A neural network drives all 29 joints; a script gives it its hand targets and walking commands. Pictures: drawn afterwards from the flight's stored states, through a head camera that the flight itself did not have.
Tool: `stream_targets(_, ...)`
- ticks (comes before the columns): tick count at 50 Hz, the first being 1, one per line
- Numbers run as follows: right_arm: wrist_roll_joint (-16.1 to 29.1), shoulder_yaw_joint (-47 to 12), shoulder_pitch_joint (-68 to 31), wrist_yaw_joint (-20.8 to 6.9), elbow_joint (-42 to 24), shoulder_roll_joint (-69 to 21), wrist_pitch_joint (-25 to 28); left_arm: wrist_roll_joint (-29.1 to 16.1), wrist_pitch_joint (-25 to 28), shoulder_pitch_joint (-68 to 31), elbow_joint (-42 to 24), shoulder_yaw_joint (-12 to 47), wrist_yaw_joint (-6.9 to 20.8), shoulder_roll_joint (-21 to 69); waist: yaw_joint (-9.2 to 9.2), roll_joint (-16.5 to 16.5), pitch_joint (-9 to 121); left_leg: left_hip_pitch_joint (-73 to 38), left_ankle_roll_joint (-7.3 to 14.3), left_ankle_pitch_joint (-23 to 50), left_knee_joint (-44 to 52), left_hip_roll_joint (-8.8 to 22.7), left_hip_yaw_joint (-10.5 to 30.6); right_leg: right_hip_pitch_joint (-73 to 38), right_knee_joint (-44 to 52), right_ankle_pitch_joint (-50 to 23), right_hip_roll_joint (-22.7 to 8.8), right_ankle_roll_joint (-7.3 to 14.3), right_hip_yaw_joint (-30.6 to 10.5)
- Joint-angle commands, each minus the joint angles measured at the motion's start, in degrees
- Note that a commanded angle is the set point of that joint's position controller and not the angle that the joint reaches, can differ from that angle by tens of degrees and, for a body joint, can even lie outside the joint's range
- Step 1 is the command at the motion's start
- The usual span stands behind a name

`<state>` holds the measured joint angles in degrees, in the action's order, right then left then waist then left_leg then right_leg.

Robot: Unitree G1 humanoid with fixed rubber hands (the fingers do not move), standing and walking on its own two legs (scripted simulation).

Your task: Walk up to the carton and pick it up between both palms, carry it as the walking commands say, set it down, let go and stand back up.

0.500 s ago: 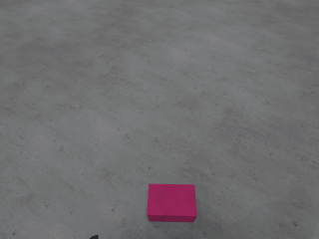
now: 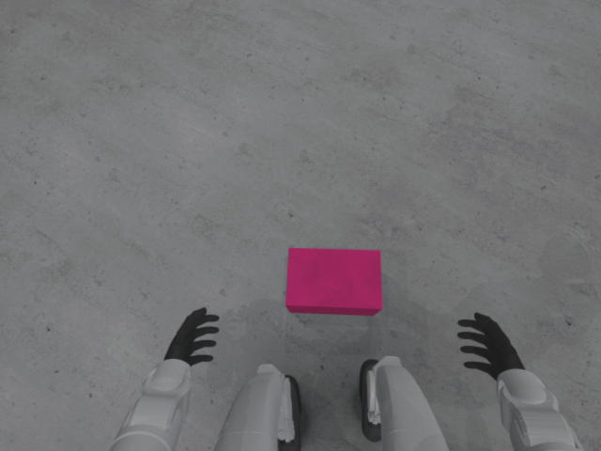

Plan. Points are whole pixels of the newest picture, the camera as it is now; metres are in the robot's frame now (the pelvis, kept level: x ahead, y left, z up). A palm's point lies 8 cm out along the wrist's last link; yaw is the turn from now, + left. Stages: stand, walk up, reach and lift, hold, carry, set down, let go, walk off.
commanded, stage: reach and lift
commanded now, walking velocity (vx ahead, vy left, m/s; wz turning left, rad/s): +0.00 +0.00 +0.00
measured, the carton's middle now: (332, 283) +0.42 -0.04 -0.63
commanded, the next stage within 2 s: none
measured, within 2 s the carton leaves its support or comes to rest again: neither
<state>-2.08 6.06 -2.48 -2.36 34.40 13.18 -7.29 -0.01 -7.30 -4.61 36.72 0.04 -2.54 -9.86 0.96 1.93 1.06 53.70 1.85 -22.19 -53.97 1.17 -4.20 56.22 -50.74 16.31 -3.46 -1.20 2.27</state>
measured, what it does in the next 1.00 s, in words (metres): lowers itself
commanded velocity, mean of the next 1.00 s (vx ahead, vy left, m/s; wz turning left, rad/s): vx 0.00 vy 0.00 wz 0.00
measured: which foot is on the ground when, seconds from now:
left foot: down 0.00-1.00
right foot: down 0.00-1.00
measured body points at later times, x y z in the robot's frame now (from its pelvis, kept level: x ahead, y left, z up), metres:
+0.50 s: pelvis -0.02 -0.01 -0.04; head +0.24 -0.02 +0.33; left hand +0.38 +0.17 -0.17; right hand +0.37 -0.24 -0.18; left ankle +0.03 +0.10 -0.68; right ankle +0.07 -0.14 -0.68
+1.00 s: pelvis -0.03 -0.01 -0.07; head +0.29 -0.02 +0.24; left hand +0.44 +0.16 -0.23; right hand +0.41 -0.27 -0.24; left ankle +0.03 +0.10 -0.68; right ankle +0.07 -0.14 -0.68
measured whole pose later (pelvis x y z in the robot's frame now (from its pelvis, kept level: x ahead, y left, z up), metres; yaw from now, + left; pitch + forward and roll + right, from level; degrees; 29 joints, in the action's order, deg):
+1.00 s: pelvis -0.03 -0.01 -0.07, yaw +1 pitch +46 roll +1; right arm 4.8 16.5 -48.3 -4.8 47.7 19.3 -1.9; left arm -3.2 -4.6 -47.9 37.6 -9.8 -5.0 -10.8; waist 1.6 1.6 1.2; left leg 91.2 1.8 -21.5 -66.7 1.1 -3.2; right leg 93.9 -63.4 15.5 -3.2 -0.1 1.6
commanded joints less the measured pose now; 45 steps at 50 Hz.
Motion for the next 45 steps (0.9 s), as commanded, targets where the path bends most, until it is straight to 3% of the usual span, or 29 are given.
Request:
stream_targets(1,6.43,6.49,-26.53,-0.87,-10.45,10.68,-1.56,-5.78,-3.0,-28.27,-18.72,-6.35,-1.04,-7.61,0.11,-0.06,32.81,-10.1,-2.66,-1.45,4.71,-1.37,5.4,-12.92,-4.07,2.42,6.24,3.27,-1.03)
stream_targets(6,5.03,8.91,-31.92,-0.68,-1.13,10.15,-6.17,-4.26,-7.69,-33.05,-5.55,-9.83,-0.46,-10.15,1.13,-4.83,28.49,-4.75,-1.14,-9.85,2.85,-2.18,4.0,-11.44,-2.7,10.86,6.11,2.01,-0.69)
stream_targets(7,6.28,7.53,-35.12,-0.81,-0.81,8.63,-6.68,-4.41,-7.97,-35.07,-3.19,-10.03,-0.24,-10.35,-0.57,-4.24,25.16,-3.43,-0.98,-9.85,2.85,-2.05,3.82,-9.9,-2.12,11.49,5.86,1.87,-1.37)
stream_targets(9,6.43,7.62,-37.5,-0.79,2.42,8.14,-6.7,-2.39,-7.66,-35.69,0.28,-11.59,-0.33,-10.88,-1.46,-2.97,24.26,-2.09,-1.25,-7.23,2.43,-2.68,3.19,-9.64,-1.66,9.23,5.75,1.44,-1.84)
stream_targets(11,5.83,7.91,-42.44,-0.19,2.78,8.08,-5.51,-1.46,-6.32,-39.86,3.98,-13.06,-0.18,-12.39,-1.12,-5.53,25.47,1.51,-1.27,-4.86,0.2,-3.49,2.7,-7.18,-2.28,7.07,5.91,0.81,-2.03)
stream_targets(12,5.64,8.0,-43.19,0.18,6.77,6.72,-5.09,-1.64,-5.49,-42.42,6.23,-13.66,0.08,-12.89,-1.01,-6.97,26.58,2.72,-1.06,-5.1,-0.61,-3.87,2.63,-7.25,-2.89,7.22,5.79,0.69,-2.04)
stream_targets(13,4.85,9.02,-44.18,0.56,5.98,7.08,-4.19,-1.21,-4.62,-41.48,8.28,-13.69,0.53,-11.73,-1.21,-5.46,25.0,3.9,-1.17,-3.21,-0.39,-3.9,2.5,-5.36,-2.46,4.5,5.71,0.65,-2.42)
stream_targets(17,4.28,11.27,-45.36,2.53,9.44,6.48,0.42,-1.65,0.85,-46.68,5.35,-14.26,0.89,-10.98,1.5,-5.02,36.73,8.03,-2.1,5.4,-3.2,-5.5,2.39,-9.25,-5.92,-10.45,5.56,0.74,-2.92)
stream_targets(18,3.98,12.0,-49.34,2.85,6.97,7.28,1.82,-1.55,2.16,-46.98,5.71,-14.84,1.02,-11.59,0.84,-4.98,41.16,8.28,-1.7,9.65,-3.8,-5.67,3.31,-9.7,-7.37,-15.47,5.64,0.39,-3.33)
stream_targets(19,3.85,13.23,-48.84,2.87,6.95,8.07,3.17,-2.12,3.39,-48.97,2.54,-14.7,0.97,-11.33,2.99,-4.08,44.42,8.96,-2.24,11.87,-5.18,-5.87,3.42,-10.69,-8.15,-18.87,5.67,1.06,-3.7)
stream_targets(20,3.59,14.1,-48.87,3.65,5.99,10.1,4.6,-2.62,4.47,-49.11,0.76,-15.8,0.8,-10.96,3.39,-3.69,49.79,8.57,-2.7,16.79,-5.93,-6.26,3.51,-14.24,-8.86,-24.63,5.38,1.22,-4.23)
stream_targets(21,2.79,14.98,-49.26,3.62,5.87,10.94,5.32,-3.9,5.01,-49.11,0.49,-15.12,0.57,-11.18,4.08,-6.09,52.16,7.78,-2.32,19.2,-6.31,-6.21,4.29,-13.65,-10.02,-26.23,6.01,0.86,-3.32)
stream_targets(22,3.57,14.95,-52.17,3.84,3.04,13.44,6.14,-4.36,5.46,-51.09,-2.84,-15.45,-0.05,-12.37,3.55,-4.76,56.26,8.31,-2.57,20.59,-7.01,-6.7,4.2,-15.38,-10.36,-27.5,5.67,1.17,-4.15)
stream_targets(24,4.12,16.65,-55.03,2.93,-1.5,16.9,7.38,-5.53,5.6,-52.23,-8.17,-14.81,-1.28,-11.94,4.63,-4.41,64.77,3.26,-3.06,29.06,-8.66,-6.56,6.57,-13.45,-12.36,-33.05,6.68,1.63,-3.68)
stream_targets(25,6.05,16.45,-57.28,2.74,-5.1,17.68,7.99,-6.24,6.04,-55.91,-12.6,-14.88,-1.92,-13.52,3.42,-2.22,68.27,-0.58,-2.9,31.89,-8.94,-6.42,6.88,-12.75,-12.57,-34.82,6.44,1.67,-3.81)
stream_targets(26,6.45,16.64,-55.39,2.2,-7.31,17.57,8.16,-6.2,5.76,-53.77,-14.88,-14.82,-2.54,-13.46,3.5,-2.92,74.44,-6.26,-3.01,39.33,-9.7,-6.45,7.85,-12.7,-12.6,-38.02,7.16,1.51,-2.87)
stream_targets(29,8.48,17.95,-59.57,0.56,-12.9,21.47,8.3,-9.34,4.35,-57.14,-24.38,-12.0,-4.58,-12.0,4.24,0.48,84.37,-23.34,-2.84,51.39,-11.68,-4.64,11.07,-2.68,-11.77,-34.91,7.59,2.52,-1.24)
stream_targets(31,9.88,15.65,-60.87,-0.59,-8.69,18.59,7.39,-9.17,3.04,-58.63,-19.77,-11.41,-4.94,-9.98,3.05,-0.13,78.07,-24.35,-2.62,47.73,-10.51,-4.25,11.1,3.49,-9.43,-29.39,7.71,2.37,-0.55)
stream_targets(32,10.6,14.87,-60.23,-1.22,-7.31,18.36,6.88,-7.71,2.22,-58.56,-17.28,-12.23,-4.75,-9.57,2.96,1.53,77.19,-24.37,-2.94,46.41,-10.8,-4.21,10.53,3.8,-8.86,-29.02,7.28,2.48,-1.22)
stream_targets(33,10.48,15.17,-58.41,-2.1,-5.91,17.26,6.43,-7.26,2.02,-57.7,-19.78,-12.41,-4.78,-10.01,2.11,0.76,77.28,-25.04,-3.06,46.82,-9.51,-4.0,10.73,2.43,-8.44,-29.11,7.28,2.4,-1.01)
stream_targets(34,10.12,14.97,-57.34,-2.44,-2.96,16.63,6.48,-7.66,2.03,-57.46,-18.0,-10.76,-4.41,-7.64,4.25,-0.27,75.97,-23.18,-3.11,45.88,-10.26,-4.21,10.64,2.66,-8.63,-30.22,7.1,2.52,-1.07)
stream_targets(36,8.72,15.65,-55.01,-3.36,3.61,15.04,6.63,-4.7,2.42,-55.84,-11.46,-14.74,-4.0,-7.73,2.27,0.72,67.69,-17.52,-3.71,42.99,-9.32,-3.84,9.95,8.9,-7.96,-26.74,6.52,2.52,-1.92)
stream_targets(37,7.61,16.34,-53.52,-3.69,8.63,14.81,6.58,-4.27,2.28,-53.93,-6.29,-14.79,-3.6,-6.9,3.63,-1.35,63.58,-11.0,-3.76,37.95,-9.31,-4.09,9.48,9.22,-8.66,-25.89,6.5,2.28,-1.55)
stream_targets(38,8.26,15.45,-53.94,-3.92,10.04,13.52,6.63,-3.3,2.97,-55.37,-6.89,-15.52,-3.47,-7.98,1.44,-0.06,62.7,-8.29,-3.87,36.11,-9.47,-4.25,8.37,9.43,-9.26,-25.86,6.01,2.47,-2.43)
stream_targets(39,6.76,16.24,-53.79,-3.8,12.47,13.51,6.89,-2.73,2.81,-54.31,-2.08,-16.31,-3.27,-7.55,2.71,-1.22,59.06,-2.88,-3.73,34.02,-9.43,-4.03,8.44,10.39,-9.73,-26.14,5.86,2.08,-2.4)
stream_targets(42,5.81,16.62,-55.56,-3.32,14.72,13.25,7.74,-2.21,3.84,-54.49,2.62,-17.66,-2.22,-8.24,1.89,-3.26,52.81,13.41,-4.08,24.34,-10.19,-5.04,6.03,6.6,-12.63,-27.0,5.15,1.83,-3.43)
stream_targets(43,5.16,17.25,-58.56,-2.7,11.79,13.35,8.36,-1.92,4.12,-55.85,2.47,-17.62,-1.92,-8.96,2.93,-3.6,54.93,14.58,-3.24,23.93,-11.47,-5.17,5.99,5.23,-14.03,-27.58,5.19,1.09,-2.99)
stream_targets(44,5.64,16.9,-58.64,-2.7,13.12,14.16,8.63,-1.05,4.62,-54.85,3.87,-19.32,-1.91,-10.51,0.52,-4.04,52.42,19.31,-3.42,21.23,-12.61,-5.46,5.25,6.66,-15.5,-25.52,4.81,1.25,-3.85)
stream_targets(45,5.24,17.36,-60.92,-2.24,10.66,14.76,9.03,-1.16,4.69,-56.62,3.4,-18.88,-1.95,-10.71,1.62,-5.01,55.6,20.24,-3.31,21.29,-13.63,-5.54,5.52,5.73,-16.7,-26.79,4.85,1.03,-3.24)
